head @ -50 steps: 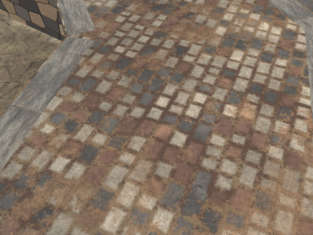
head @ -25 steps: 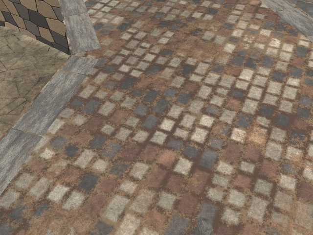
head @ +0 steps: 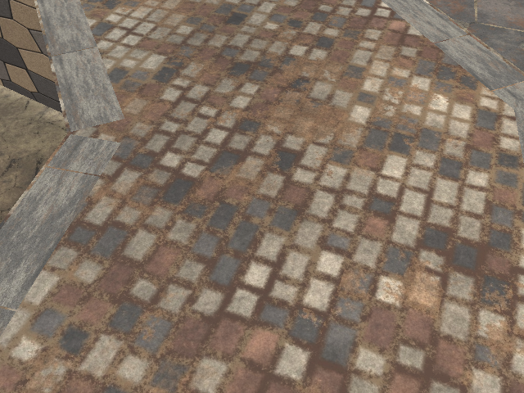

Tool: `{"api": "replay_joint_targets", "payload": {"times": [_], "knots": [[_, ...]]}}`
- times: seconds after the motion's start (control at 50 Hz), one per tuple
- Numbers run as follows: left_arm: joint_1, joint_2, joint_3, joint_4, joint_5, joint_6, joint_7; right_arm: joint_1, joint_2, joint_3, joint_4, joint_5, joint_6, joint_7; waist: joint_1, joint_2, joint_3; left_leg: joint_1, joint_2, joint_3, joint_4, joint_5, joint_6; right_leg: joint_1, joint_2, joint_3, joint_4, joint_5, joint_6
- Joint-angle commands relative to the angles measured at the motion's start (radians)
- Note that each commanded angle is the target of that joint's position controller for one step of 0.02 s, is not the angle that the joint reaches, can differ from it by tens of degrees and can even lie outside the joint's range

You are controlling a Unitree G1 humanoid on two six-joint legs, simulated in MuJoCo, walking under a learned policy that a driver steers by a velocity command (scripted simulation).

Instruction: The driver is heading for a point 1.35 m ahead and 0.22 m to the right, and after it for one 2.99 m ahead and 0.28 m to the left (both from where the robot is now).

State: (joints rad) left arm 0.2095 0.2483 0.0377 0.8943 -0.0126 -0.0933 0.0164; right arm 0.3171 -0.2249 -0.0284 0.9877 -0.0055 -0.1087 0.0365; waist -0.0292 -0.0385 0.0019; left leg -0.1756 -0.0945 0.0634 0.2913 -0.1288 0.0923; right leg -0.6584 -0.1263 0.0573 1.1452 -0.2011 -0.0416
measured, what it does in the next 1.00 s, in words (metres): walks ahead: right foot, then left foot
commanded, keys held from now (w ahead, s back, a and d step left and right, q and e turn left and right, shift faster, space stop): w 1.00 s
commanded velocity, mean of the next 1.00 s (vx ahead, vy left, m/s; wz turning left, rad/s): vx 0.50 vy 0.00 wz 0.00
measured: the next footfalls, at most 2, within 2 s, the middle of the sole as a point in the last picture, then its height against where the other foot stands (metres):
right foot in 0.30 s outside the picture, level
left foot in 0.86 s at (237, 344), level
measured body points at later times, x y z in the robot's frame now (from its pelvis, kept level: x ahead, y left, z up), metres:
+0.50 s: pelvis +0.28 -0.08 +0.00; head +0.29 -0.10 +0.45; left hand +0.34 +0.18 -0.12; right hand +0.36 -0.35 -0.14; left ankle +0.27 +0.08 -0.66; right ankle +0.30 -0.16 -0.74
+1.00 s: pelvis +0.55 -0.01 -0.01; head +0.58 +0.00 +0.44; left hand +0.58 +0.25 -0.15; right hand +0.67 -0.27 -0.13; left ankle +0.61 +0.07 -0.74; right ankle +0.44 -0.16 -0.65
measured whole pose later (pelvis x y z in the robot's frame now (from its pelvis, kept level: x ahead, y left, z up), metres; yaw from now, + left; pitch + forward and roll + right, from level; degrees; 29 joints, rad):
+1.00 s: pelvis +0.55 -0.01 -0.01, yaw +1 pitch +2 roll +0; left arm 0.31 0.25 0.05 0.97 -0.02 -0.10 0.00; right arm 0.16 -0.24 -0.05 0.90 0.00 -0.10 0.04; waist 0.01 -0.02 0.03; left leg -0.36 -0.03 0.06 0.48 -0.15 0.07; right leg -0.39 -0.04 0.03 1.18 -0.37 -0.05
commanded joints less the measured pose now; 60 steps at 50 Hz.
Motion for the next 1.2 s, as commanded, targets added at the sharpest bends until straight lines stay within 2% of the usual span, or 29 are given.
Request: {"api": "replay_joint_targets", "payload": {"times": [0.02,0.12,0.22,0.26,0.28,0.3,0.32,0.34,0.36,0.38,0.4,0.44,0.48,0.52,0.64,0.76,0.82,0.84,0.86,0.88,0.9,0.92,0.94,0.96,0.98,1.0,1.04,1.08,1.2], "knots": [[0.034,0.047,0.014,-0.044,0.013,0.004,0.007,-0.037,-0.130,-0.020,-0.053,0.001,-0.018,-0.019,0.046,0.076,0.054,-0.102,0.280,-0.210,-0.206,0.080,0.171,-0.028,-0.043,0.001,-0.136,0.157,0.027],[-0.161,0.029,0.006,-0.096,0.001,-0.008,-0.010,0.065,-0.163,-0.026,-0.029,0.020,-0.002,-0.037,-0.025,0.079,0.058,0.013,0.269,-0.160,-0.187,0.085,0.123,0.007,0.011,-0.043,-0.471,0.314,0.037],[-0.262,0.048,0.003,-0.147,-0.010,-0.021,-0.042,0.123,-0.171,-0.033,0.001,0.026,0.021,-0.040,-0.046,0.093,0.083,0.178,0.339,-0.187,-0.102,0.082,0.108,0.003,0.036,-0.044,-0.604,0.191,0.006],[-0.204,0.075,0.014,-0.141,-0.009,-0.029,-0.049,0.101,-0.187,-0.039,-0.002,0.026,0.031,-0.042,-0.002,0.113,0.051,0.203,0.350,-0.189,-0.026,0.205,0.088,0.111,0.065,-0.066,-0.645,0.118,-0.023],[-0.106,0.104,0.032,-0.115,-0.007,-0.032,-0.047,0.078,-0.185,-0.037,-0.008,0.024,0.037,-0.042,0.056,0.114,-0.005,0.191,0.317,-0.158,0.089,0.373,0.068,0.252,0.099,-0.094,-0.668,0.105,-0.045],[0.082,0.162,0.060,-0.059,-0.006,-0.034,-0.041,0.068,-0.154,-0.025,-0.020,0.013,0.039,-0.041,0.133,0.089,-0.124,0.104,0.255,-0.107,0.313,0.439,0.037,0.508,0.084,-0.071,-0.655,0.126,-0.084],[0.256,0.270,0.086,-0.029,0.014,-0.032,-0.035,0.129,-0.073,0.003,-0.047,0.001,0.025,-0.037,0.152,-0.086,-0.297,-0.238,0.138,-0.028,0.710,0.162,-0.027,0.911,-0.165,0.270,-0.655,0.097,-0.206],[0.299,0.256,0.082,-0.012,0.009,-0.025,-0.040,0.182,-0.015,0.022,-0.036,0.016,-0.001,-0.031,0.135,-0.273,-0.394,-0.506,0.024,-0.102,0.957,-0.405,-0.053,1.082,-0.294,0.658,-0.815,-0.036,-0.301],[0.243,0.174,0.056,-0.023,0.005,-0.027,-0.041,0.111,-0.136,-0.008,-0.047,0.040,-0.021,-0.026,0.139,-0.172,-0.293,-0.602,0.091,-0.193,1.059,-0.387,-0.029,0.998,-0.262,0.603,-0.842,-0.079,-0.255],[0.147,0.135,0.042,-0.047,0.005,-0.025,-0.039,0.022,-0.167,-0.016,-0.078,0.051,-0.029,-0.026,0.114,-0.111,-0.180,-0.618,0.146,-0.163,1.049,-0.297,-0.014,0.854,-0.228,0.443,-0.853,-0.011,-0.216],[0.066,0.110,0.032,-0.060,0.010,-0.025,-0.044,-0.020,-0.155,-0.018,-0.084,0.039,-0.026,-0.031,0.080,-0.024,-0.109,-0.574,0.189,-0.141,0.989,-0.210,-0.019,0.707,-0.185,0.332,-0.890,0.083,-0.199],[0.014,0.068,0.020,-0.058,0.018,-0.028,-0.052,-0.007,-0.120,-0.025,-0.081,0.022,0.002,-0.037,0.024,-0.033,-0.053,-0.467,0.235,-0.140,0.887,-0.129,-0.028,0.552,-0.118,0.204,-0.956,0.158,-0.175],[0.045,0.080,0.024,-0.033,0.017,-0.033,-0.052,0.015,-0.086,-0.024,-0.074,0.021,0.023,-0.040,0.004,-0.031,-0.030,-0.446,0.236,-0.124,0.843,-0.095,-0.042,0.503,-0.096,0.137,-0.991,0.240,-0.187],[0.080,0.107,0.032,-0.013,0.018,-0.033,-0.043,-0.043,-0.091,-0.028,-0.097,0.015,0.031,-0.043,0.008,-0.014,0.000,-0.510,0.242,-0.121,0.764,-0.022,-0.058,0.511,-0.095,0.099,-1.011,0.305,-0.195],[0.166,0.126,0.034,0.026,0.007,-0.016,-0.016,-0.265,-0.066,-0.024,-0.163,0.014,0.022,-0.032,0.066,-0.019,0.046,-0.526,0.211,-0.085,0.417,0.228,-0.073,0.554,-0.063,0.010,-1.039,0.271,-0.157],[0.243,0.139,0.042,0.079,-0.003,0.005,-0.007,-0.411,-0.073,-0.018,-0.221,0.026,0.008,-0.003,0.099,-0.024,0.096,-0.549,0.184,-0.076,0.261,0.166,-0.042,0.721,-0.128,0.015,-0.982,0.265,-0.147],[0.211,0.160,0.052,0.079,-0.005,0.018,-0.002,-0.353,-0.108,-0.031,-0.217,0.027,-0.002,0.009,0.048,-0.048,0.050,-0.406,0.143,-0.043,0.223,0.062,-0.005,0.758,-0.141,0.008,-0.883,0.468,-0.122],[0.187,0.164,0.052,0.075,-0.004,0.023,-0.002,-0.261,-0.133,-0.047,-0.191,0.025,-0.003,0.006,-0.006,-0.057,-0.007,-0.263,0.106,-0.010,0.210,0.054,0.014,0.743,-0.116,-0.017,-0.778,0.634,-0.105],[0.175,0.142,0.043,0.067,0.002,0.028,-0.002,-0.086,-0.181,-0.073,-0.135,0.024,-0.002,-0.001,-0.082,-0.039,-0.110,-0.023,0.093,-0.007,0.213,0.074,0.044,0.665,-0.059,-0.056,-0.577,0.687,-0.077],[0.189,0.110,0.026,0.041,0.021,0.026,-0.002,0.103,-0.264,-0.095,-0.098,0.011,0.001,-0.012,-0.131,0.095,-0.264,0.298,0.296,-0.247,0.227,0.085,0.112,0.433,0.012,-0.104,-0.239,0.373,-0.039],[0.319,-0.033,-0.011,0.048,0.012,0.002,-0.016,0.142,-0.304,-0.099,-0.079,0.007,0.005,-0.004,-0.053,0.358,-0.384,0.593,0.493,-0.727,0.085,-0.119,0.264,0.048,0.198,-0.044,0.078,-0.333,0.014],[0.249,0.078,0.012,0.055,-0.013,-0.022,-0.020,0.114,-0.209,-0.074,-0.088,0.016,0.002,-0.003,-0.086,0.243,-0.334,0.548,0.465,-0.762,0.019,-0.209,0.220,-0.058,0.147,0.082,0.192,-0.368,-0.009],[0.152,0.130,0.027,0.020,-0.033,-0.035,-0.022,0.023,-0.171,-0.062,-0.105,0.019,-0.001,-0.006,-0.068,0.195,-0.195,0.410,0.439,-0.610,0.002,-0.160,0.175,-0.112,0.096,0.056,0.196,-0.276,-0.026],[0.100,0.129,0.028,0.009,-0.029,-0.037,-0.013,-0.066,-0.150,-0.053,-0.125,0.015,-0.002,-0.005,-0.031,0.099,-0.122,0.253,0.406,-0.493,-0.025,-0.052,0.152,-0.068,0.040,0.027,0.150,-0.174,-0.025],[0.076,0.121,0.036,0.005,-0.012,-0.030,-0.006,-0.113,-0.123,-0.046,-0.130,0.006,-0.004,-0.002,-0.003,0.076,-0.069,0.129,0.371,-0.411,-0.056,0.027,0.143,-0.022,0.009,0.019,0.095,-0.117,-0.020],[0.101,0.102,0.039,0.008,-0.007,-0.017,-0.005,-0.126,-0.101,-0.039,-0.125,-0.005,-0.007,0.001,0.031,0.101,-0.061,0.059,0.342,-0.354,-0.086,0.060,0.134,0.043,-0.017,0.027,0.058,-0.080,-0.021],[0.129,0.062,0.037,0.016,-0.007,0.007,-0.003,-0.105,-0.102,-0.039,-0.104,-0.001,-0.010,0.000,0.051,0.113,-0.040,-0.001,0.317,-0.286,-0.134,0.097,0.144,0.077,-0.027,0.013,0.003,-0.055,-0.011],[0.076,0.065,0.041,-0.005,0.000,0.017,0.001,-0.071,-0.134,-0.047,-0.087,0.000,-0.012,-0.012,0.049,0.097,-0.004,-0.011,0.316,-0.246,-0.163,0.143,0.153,0.020,-0.035,0.006,-0.070,0.011,0.009],[-0.130,0.046,0.037,-0.066,0.005,0.010,-0.010,0.021,-0.153,-0.046,-0.052,0.009,0.005,-0.039,-0.005,0.093,0.040,0.055,0.280,-0.148,-0.183,0.179,0.111,-0.046,-0.008,-0.027,-0.402,0.286,0.032]]}}
Velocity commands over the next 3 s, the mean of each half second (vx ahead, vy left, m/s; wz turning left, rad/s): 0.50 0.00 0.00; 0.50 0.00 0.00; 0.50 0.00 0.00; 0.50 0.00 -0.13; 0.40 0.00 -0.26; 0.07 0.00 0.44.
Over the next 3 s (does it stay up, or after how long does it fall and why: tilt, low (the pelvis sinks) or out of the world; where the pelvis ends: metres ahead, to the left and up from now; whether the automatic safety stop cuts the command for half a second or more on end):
stays up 1.36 -0.05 -0.01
